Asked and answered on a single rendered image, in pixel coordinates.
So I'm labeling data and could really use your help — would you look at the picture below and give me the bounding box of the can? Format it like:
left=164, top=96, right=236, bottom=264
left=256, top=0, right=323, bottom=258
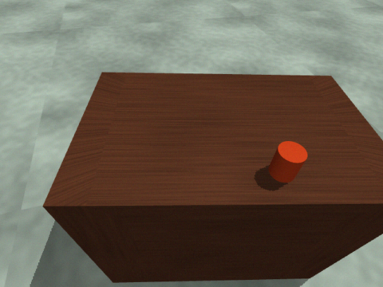
left=269, top=141, right=308, bottom=183

